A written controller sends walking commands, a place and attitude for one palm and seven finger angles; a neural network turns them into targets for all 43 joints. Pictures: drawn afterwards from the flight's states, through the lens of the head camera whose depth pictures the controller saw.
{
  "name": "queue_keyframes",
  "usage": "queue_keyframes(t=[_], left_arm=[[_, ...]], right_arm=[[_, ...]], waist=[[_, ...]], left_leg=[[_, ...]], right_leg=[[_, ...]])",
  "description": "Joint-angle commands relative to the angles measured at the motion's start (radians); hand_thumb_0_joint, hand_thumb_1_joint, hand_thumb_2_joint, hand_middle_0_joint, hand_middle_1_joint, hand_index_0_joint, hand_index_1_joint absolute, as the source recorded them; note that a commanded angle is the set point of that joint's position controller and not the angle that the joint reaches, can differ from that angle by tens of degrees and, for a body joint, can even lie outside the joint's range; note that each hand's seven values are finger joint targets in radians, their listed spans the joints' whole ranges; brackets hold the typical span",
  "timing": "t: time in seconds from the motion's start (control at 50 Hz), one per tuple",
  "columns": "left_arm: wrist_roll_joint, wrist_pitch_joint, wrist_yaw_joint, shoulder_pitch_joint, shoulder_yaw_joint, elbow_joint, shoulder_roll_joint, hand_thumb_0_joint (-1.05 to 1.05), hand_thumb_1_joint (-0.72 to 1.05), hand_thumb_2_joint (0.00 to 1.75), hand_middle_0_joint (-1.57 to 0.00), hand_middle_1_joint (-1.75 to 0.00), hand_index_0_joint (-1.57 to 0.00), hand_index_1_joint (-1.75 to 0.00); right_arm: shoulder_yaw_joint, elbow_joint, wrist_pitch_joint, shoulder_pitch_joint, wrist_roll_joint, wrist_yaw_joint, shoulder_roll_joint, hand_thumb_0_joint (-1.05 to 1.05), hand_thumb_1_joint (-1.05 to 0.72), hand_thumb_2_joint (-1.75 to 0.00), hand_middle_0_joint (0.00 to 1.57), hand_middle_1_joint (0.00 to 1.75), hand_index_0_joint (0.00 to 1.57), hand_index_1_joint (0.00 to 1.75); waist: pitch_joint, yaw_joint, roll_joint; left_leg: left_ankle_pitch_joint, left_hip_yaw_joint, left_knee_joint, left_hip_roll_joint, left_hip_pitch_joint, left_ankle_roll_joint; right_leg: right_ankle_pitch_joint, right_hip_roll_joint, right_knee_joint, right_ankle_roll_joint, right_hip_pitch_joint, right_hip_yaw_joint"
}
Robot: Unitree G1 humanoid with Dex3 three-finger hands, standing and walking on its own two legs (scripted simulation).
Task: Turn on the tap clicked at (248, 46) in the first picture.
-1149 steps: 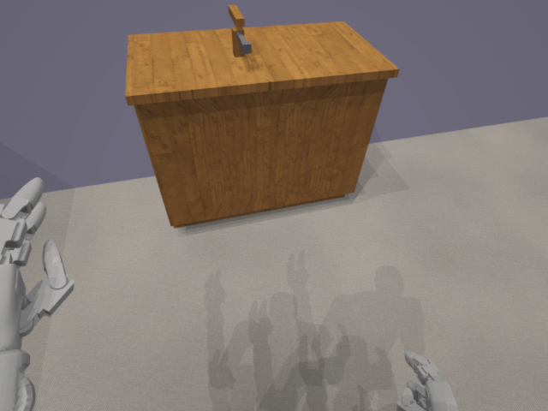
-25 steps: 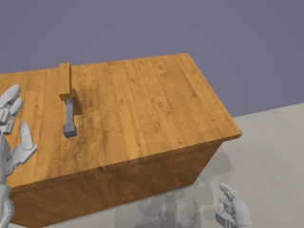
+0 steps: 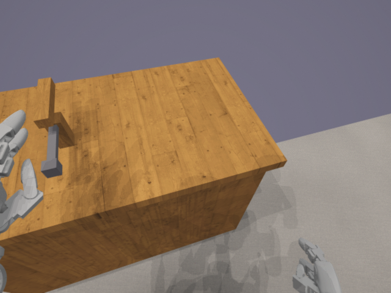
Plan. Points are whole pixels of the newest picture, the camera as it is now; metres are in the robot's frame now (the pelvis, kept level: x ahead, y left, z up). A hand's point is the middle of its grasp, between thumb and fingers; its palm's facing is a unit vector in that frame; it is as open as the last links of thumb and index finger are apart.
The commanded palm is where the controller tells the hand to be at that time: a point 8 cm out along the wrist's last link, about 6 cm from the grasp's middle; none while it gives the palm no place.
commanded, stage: shuffle to correct the standing spot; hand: left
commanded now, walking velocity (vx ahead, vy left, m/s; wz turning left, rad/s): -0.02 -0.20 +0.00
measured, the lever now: (52, 168) +0.33 +0.32 +0.05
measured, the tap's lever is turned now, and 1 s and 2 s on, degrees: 0 0 0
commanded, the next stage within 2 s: none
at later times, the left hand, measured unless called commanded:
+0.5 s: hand (40, 194) +0.22 +0.24 +0.16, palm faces +0.32 -0.84 -0.43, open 7.4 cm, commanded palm +0.16 +0.28 +0.18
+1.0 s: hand (35, 193) +0.22 +0.24 +0.16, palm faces +0.32 -0.84 -0.44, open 7.4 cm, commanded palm +0.16 +0.28 +0.18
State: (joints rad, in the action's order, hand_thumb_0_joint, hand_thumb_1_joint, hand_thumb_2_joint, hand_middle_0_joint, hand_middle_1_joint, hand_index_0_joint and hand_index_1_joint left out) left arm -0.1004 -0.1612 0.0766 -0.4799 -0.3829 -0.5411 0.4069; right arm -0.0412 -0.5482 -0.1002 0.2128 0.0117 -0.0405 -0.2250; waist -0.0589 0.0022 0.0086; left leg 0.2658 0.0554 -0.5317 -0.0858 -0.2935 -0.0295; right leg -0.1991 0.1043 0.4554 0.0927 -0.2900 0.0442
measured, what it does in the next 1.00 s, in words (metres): stands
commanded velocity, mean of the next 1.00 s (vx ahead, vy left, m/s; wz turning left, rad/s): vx -0.04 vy -0.20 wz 0.00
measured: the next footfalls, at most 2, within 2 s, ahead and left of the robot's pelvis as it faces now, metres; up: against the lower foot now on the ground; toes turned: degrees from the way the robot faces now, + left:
none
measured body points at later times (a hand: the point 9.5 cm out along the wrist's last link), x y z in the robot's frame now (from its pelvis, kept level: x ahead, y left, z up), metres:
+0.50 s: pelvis +0.01 -0.01 +0.00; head +0.05 +0.00 +0.44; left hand +0.20 +0.28 +0.19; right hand +0.18 -0.24 -0.08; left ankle +0.01 +0.14 -0.74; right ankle +0.02 -0.06 -0.74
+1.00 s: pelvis +0.01 +0.00 +0.00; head +0.05 +0.01 +0.44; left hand +0.20 +0.29 +0.19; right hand +0.18 -0.24 -0.09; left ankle +0.01 +0.14 -0.74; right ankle +0.02 -0.06 -0.74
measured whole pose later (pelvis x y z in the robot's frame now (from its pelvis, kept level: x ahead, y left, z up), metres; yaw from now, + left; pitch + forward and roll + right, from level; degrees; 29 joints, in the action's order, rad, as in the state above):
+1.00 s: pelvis +0.01 +0.00 +0.00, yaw +1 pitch +2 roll -1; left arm -0.10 -0.15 0.08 -0.50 -0.40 -0.57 0.44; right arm -0.02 -0.55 -0.09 0.22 0.01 -0.04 -0.20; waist -0.06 0.00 0.01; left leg 0.30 0.04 -0.58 -0.08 -0.31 -0.04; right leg -0.24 0.10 0.51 0.10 -0.31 0.06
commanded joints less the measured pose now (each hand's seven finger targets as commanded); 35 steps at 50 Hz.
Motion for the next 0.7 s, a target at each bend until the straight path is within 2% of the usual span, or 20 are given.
queue_keyframes(t=[0.0,0.02,0.08,0.1,0.14,0.18,0.2,0.22,0.28,0.3,0.32,0.34,0.38,0.4,0.42,0.48,0.5,0.6,0.62,0.68], left_arm=[[-0.005,-0.058,0.024,0.022,-0.143,-0.207,0.189,0.00,0.90,0.90,-0.20,-0.30,-0.20,-0.30],[-0.006,-0.060,0.023,0.021,-0.127,-0.199,0.170,0.00,0.90,0.90,-0.20,-0.30,-0.20,-0.30],[-0.003,-0.059,0.021,0.022,-0.135,-0.192,0.180,0.00,0.90,0.90,-0.20,-0.30,-0.20,-0.30],[-0.003,-0.056,0.021,0.024,-0.136,-0.206,0.186,0.00,0.90,0.90,-0.20,-0.30,-0.20,-0.30],[-0.002,-0.058,0.021,0.024,-0.138,-0.200,0.185,0.00,0.90,0.90,-0.20,-0.30,-0.20,-0.30],[0.000,-0.059,0.018,0.025,-0.139,-0.207,0.187,0.00,0.90,0.90,-0.20,-0.30,-0.20,-0.30],[-0.003,-0.058,0.018,0.023,-0.141,-0.225,0.192,0.00,0.90,0.90,-0.20,-0.30,-0.20,-0.30],[-0.002,-0.060,0.016,0.019,-0.126,-0.218,0.176,0.00,0.90,0.90,-0.20,-0.30,-0.20,-0.30],[-0.003,-0.060,0.016,0.016,-0.141,-0.222,0.189,0.00,0.90,0.90,-0.20,-0.30,-0.20,-0.30],[-0.004,-0.057,0.018,0.010,-0.148,-0.227,0.198,0.00,0.90,0.90,-0.20,-0.30,-0.20,-0.30],[-0.005,-0.060,0.016,0.015,-0.127,-0.227,0.175,0.00,0.90,0.90,-0.20,-0.30,-0.20,-0.30],[-0.006,-0.058,0.018,0.017,-0.146,-0.222,0.194,0.00,0.90,0.90,-0.20,-0.30,-0.20,-0.30],[-0.005,-0.057,0.018,0.018,-0.141,-0.212,0.186,0.00,0.90,0.90,-0.20,-0.30,-0.20,-0.30],[-0.007,-0.055,0.020,0.020,-0.144,-0.224,0.192,0.00,0.90,0.90,-0.20,-0.30,-0.20,-0.30],[-0.008,-0.056,0.019,0.021,-0.126,-0.209,0.173,0.00,0.90,0.90,-0.20,-0.30,-0.20,-0.30],[-0.003,-0.054,0.021,0.033,-0.131,-0.206,0.180,0.00,0.90,0.90,-0.20,-0.30,-0.20,-0.30],[-0.004,-0.053,0.022,0.036,-0.136,-0.221,0.188,0.00,0.90,0.90,-0.20,-0.30,-0.20,-0.30],[0.000,-0.052,0.020,0.040,-0.135,-0.227,0.192,0.00,0.90,0.90,-0.20,-0.30,-0.20,-0.30],[0.001,-0.053,0.017,0.044,-0.115,-0.221,0.171,0.00,0.90,0.90,-0.20,-0.30,-0.20,-0.30],[0.001,-0.050,0.016,0.047,-0.123,-0.221,0.177,0.00,0.90,0.90,-0.20,-0.30,-0.20,-0.30]], right_arm=[[-0.039,0.151,-0.047,-0.074,0.005,-0.013,-0.109,0.00,-0.90,-0.90,0.20,0.30,0.20,0.30],[-0.036,0.148,-0.045,-0.063,0.000,-0.013,-0.108,0.00,-0.90,-0.90,0.20,0.30,0.20,0.30],[-0.039,0.153,-0.042,-0.062,0.001,-0.014,-0.114,0.00,-0.90,-0.90,0.20,0.30,0.20,0.30],[-0.037,0.151,-0.043,-0.074,0.003,-0.015,-0.112,0.00,-0.90,-0.90,0.20,0.30,0.20,0.30],[-0.040,0.152,-0.042,-0.063,0.000,-0.015,-0.115,0.00,-0.90,-0.90,0.20,0.30,0.20,0.30],[-0.041,0.155,-0.040,-0.059,0.000,-0.013,-0.115,0.00,-0.90,-0.90,0.20,0.30,0.20,0.30],[-0.040,0.153,-0.041,-0.068,0.003,-0.013,-0.113,0.00,-0.90,-0.90,0.20,0.30,0.20,0.30],[-0.038,0.152,-0.041,-0.060,-0.002,-0.012,-0.113,0.00,-0.90,-0.90,0.20,0.30,0.20,0.30],[-0.042,0.156,-0.040,-0.052,0.000,-0.009,-0.113,0.00,-0.90,-0.90,0.20,0.30,0.20,0.30],[-0.040,0.152,-0.040,-0.062,0.001,-0.011,-0.110,0.00,-0.90,-0.90,0.20,0.30,0.20,0.30],[-0.037,0.150,-0.039,-0.054,-0.002,-0.010,-0.110,0.00,-0.90,-0.90,0.20,0.30,0.20,0.30],[-0.041,0.152,-0.040,-0.054,-0.001,-0.011,-0.111,0.00,-0.90,-0.90,0.20,0.30,0.20,0.30],[-0.041,0.152,-0.038,-0.049,0.000,-0.010,-0.109,0.00,-0.90,-0.90,0.20,0.30,0.20,0.30],[-0.037,0.148,-0.039,-0.061,0.003,-0.011,-0.105,0.00,-0.90,-0.90,0.20,0.30,0.20,0.30],[-0.033,0.145,-0.038,-0.053,-0.001,-0.011,-0.105,0.00,-0.90,-0.90,0.20,0.30,0.20,0.30],[-0.036,0.150,-0.036,-0.055,0.000,-0.012,-0.106,0.00,-0.90,-0.90,0.20,0.30,0.20,0.30],[-0.033,0.147,-0.037,-0.068,0.001,-0.014,-0.106,0.00,-0.90,-0.90,0.20,0.30,0.20,0.30],[-0.032,0.154,-0.038,-0.077,0.002,-0.013,-0.106,0.00,-0.90,-0.90,0.20,0.30,0.20,0.30],[-0.030,0.153,-0.036,-0.069,-0.002,-0.013,-0.106,0.00,-0.90,-0.90,0.20,0.30,0.20,0.30],[-0.037,0.159,-0.036,-0.058,0.002,-0.006,-0.110,0.00,-0.90,-0.90,0.20,0.30,0.20,0.30]], waist=[[0.186,-0.009,-0.011],[0.194,-0.005,-0.008],[0.172,-0.010,-0.019],[0.173,-0.010,-0.035],[0.187,-0.011,-0.041],[0.190,-0.012,-0.042],[0.195,-0.011,-0.051],[0.195,-0.007,-0.060],[0.200,-0.011,-0.039],[0.191,-0.009,-0.047],[0.194,-0.004,-0.037],[0.187,-0.008,-0.034],[0.183,-0.006,-0.008],[0.178,-0.004,-0.028],[0.174,-0.001,-0.018],[0.164,-0.006,-0.022],[0.165,-0.006,-0.043],[0.172,-0.012,-0.087],[0.170,-0.008,-0.084],[0.168,-0.011,-0.058]], left_leg=[[-0.064,-0.035,0.006,-0.013,0.118,0.057],[-0.078,-0.041,0.019,-0.021,0.116,0.060],[-0.077,-0.052,0.025,-0.041,0.095,0.066],[-0.108,-0.061,0.034,-0.047,0.112,0.066],[-0.138,-0.073,0.038,-0.064,0.100,0.070],[-0.141,-0.070,0.022,-0.068,0.086,0.071],[-0.179,-0.072,0.021,-0.065,0.106,0.066],[-0.184,-0.072,0.016,-0.066,0.102,0.068],[-0.139,-0.070,-0.003,-0.061,0.085,0.065],[-0.148,-0.072,-0.001,-0.055,0.096,0.062],[-0.136,-0.067,-0.007,-0.052,0.096,0.063],[-0.114,-0.068,-0.008,-0.053,0.089,0.063],[-0.074,-0.059,-0.024,-0.039,0.082,0.061],[-0.084,-0.064,-0.014,-0.035,0.097,0.059],[-0.075,-0.066,-0.007,-0.038,0.093,0.063],[-0.056,-0.078,0.003,-0.052,0.082,0.070],[-0.092,-0.087,0.019,-0.058,0.095,0.069],[-0.157,-0.116,0.045,-0.100,0.083,0.079],[-0.150,-0.118,0.044,-0.103,0.063,0.079],[-0.094,-0.103,0.018,-0.085,0.046,0.072]], right_leg=[[0.106,-0.195,-0.131,-0.074,0.011,-0.174],[0.109,-0.187,-0.115,-0.075,0.020,-0.156],[0.111,-0.171,-0.102,-0.102,0.021,-0.151],[0.140,-0.170,-0.089,-0.092,0.015,-0.143],[0.166,-0.159,-0.062,-0.100,0.045,-0.128],[0.186,-0.164,-0.058,-0.103,0.057,-0.130],[0.221,-0.166,-0.049,-0.091,0.055,-0.126],[0.221,-0.162,-0.043,-0.091,0.052,-0.121],[0.204,-0.174,-0.049,-0.089,0.060,-0.138],[0.215,-0.177,-0.052,-0.077,0.045,-0.143],[0.203,-0.179,-0.052,-0.076,0.039,-0.142],[0.188,-0.181,-0.058,-0.080,0.037,-0.149],[0.160,-0.193,-0.076,-0.077,0.029,-0.170],[0.162,-0.195,-0.077,-0.066,0.014,-0.171],[0.134,-0.191,-0.077,-0.069,0.008,-0.162],[0.106,-0.186,-0.079,-0.085,0.006,-0.165],[0.133,-0.181,-0.069,-0.079,0.010,-0.152],[0.163,-0.155,-0.028,-0.094,0.040,-0.121],[0.152,-0.151,-0.020,-0.095,0.051,-0.112],[0.132,-0.162,-0.039,-0.083,0.056,-0.137]])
